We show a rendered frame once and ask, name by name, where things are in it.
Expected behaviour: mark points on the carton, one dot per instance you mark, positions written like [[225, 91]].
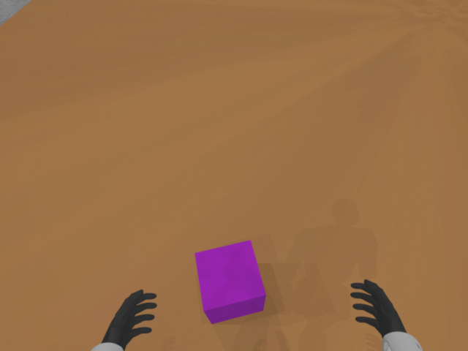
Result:
[[230, 282]]

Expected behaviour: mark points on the robot right hand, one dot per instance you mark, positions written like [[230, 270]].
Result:
[[387, 319]]

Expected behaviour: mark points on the robot right forearm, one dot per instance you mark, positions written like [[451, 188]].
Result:
[[400, 341]]

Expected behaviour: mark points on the robot left hand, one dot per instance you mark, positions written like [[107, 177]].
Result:
[[120, 331]]

